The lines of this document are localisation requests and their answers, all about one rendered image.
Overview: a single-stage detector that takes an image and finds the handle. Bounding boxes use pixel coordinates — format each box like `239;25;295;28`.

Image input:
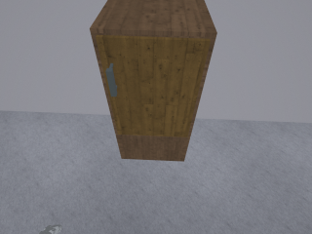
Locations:
105;63;118;97

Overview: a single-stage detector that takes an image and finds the cupboard door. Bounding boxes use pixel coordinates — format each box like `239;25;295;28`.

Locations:
96;35;211;137

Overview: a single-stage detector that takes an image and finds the robot left hand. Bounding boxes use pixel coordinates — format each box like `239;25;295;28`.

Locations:
38;224;62;234

